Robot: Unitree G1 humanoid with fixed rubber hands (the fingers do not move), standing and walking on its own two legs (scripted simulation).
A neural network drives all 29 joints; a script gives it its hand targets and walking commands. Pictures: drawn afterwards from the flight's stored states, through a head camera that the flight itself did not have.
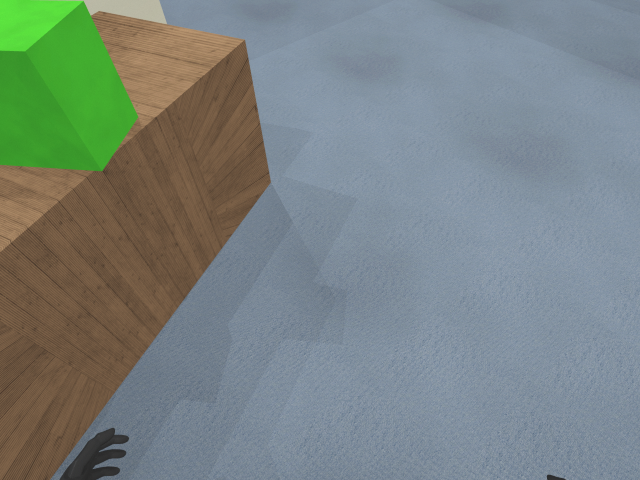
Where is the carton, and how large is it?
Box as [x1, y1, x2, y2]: [0, 0, 137, 170]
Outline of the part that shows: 0,0 0,164 102,170 136,119 137,115 83,1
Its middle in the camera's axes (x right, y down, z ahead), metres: -0.63 -0.33 +0.84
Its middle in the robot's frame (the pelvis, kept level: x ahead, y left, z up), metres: +0.90 +0.62 +0.02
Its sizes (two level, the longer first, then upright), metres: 0.298 0.204 0.272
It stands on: a pedestal, 0.63 m high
